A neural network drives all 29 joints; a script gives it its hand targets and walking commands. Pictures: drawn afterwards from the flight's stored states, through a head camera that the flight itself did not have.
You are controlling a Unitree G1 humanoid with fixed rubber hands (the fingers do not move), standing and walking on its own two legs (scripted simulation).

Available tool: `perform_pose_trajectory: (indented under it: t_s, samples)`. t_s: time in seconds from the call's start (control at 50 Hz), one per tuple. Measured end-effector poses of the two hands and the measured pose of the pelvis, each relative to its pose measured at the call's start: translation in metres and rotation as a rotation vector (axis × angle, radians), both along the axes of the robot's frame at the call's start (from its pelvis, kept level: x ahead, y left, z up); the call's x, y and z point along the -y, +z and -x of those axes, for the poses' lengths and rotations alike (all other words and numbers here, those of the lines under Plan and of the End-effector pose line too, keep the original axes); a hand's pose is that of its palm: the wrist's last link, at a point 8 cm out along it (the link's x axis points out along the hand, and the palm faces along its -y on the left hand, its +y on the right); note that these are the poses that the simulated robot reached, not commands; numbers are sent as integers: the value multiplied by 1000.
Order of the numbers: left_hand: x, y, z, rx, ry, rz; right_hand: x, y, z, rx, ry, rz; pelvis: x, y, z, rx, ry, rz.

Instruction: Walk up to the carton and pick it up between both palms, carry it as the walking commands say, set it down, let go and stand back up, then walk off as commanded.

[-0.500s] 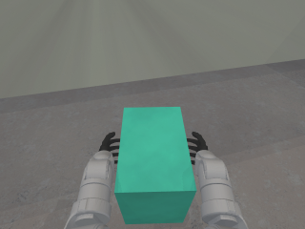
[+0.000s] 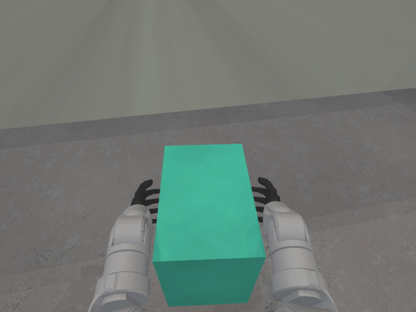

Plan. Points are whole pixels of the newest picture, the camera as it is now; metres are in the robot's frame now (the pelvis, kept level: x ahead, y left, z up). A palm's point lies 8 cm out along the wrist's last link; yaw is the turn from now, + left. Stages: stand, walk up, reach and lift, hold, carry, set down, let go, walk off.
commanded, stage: reach and lift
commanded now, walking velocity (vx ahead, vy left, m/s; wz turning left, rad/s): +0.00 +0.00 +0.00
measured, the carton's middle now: (205, 223) +0.33 -0.01 -0.01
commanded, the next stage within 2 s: hold in 1.14 s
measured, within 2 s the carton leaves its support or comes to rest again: neither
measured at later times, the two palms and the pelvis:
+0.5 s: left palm (134, 219) +0.30 +0.14 +0.06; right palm (267, 211) +0.31 -0.13 +0.06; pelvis +0.00 +0.00 +0.00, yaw +0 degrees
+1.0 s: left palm (135, 223) +0.29 +0.14 +0.06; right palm (270, 215) +0.29 -0.13 +0.06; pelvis -0.01 +0.00 +0.00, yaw +0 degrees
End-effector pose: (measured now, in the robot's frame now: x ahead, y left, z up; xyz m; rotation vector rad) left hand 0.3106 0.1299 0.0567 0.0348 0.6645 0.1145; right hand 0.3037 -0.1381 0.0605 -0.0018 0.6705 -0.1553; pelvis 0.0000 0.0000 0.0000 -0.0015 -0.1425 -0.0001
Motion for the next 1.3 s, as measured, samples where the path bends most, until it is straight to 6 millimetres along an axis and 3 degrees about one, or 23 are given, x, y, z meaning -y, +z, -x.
perform_pose_trajectory:
  t_s: [0.54, 1.3]
  samples:
    - [-9, -1, 11, 2, 45, -1, -9, -1, -1, 3, 54, 14, 2, 0, 0, 4, -3, -1]
    - [-4, 2, 28, -2, 27, -22, -4, 1, 16, 3, 59, 23, 5, -2, 11, 21, -2, -3]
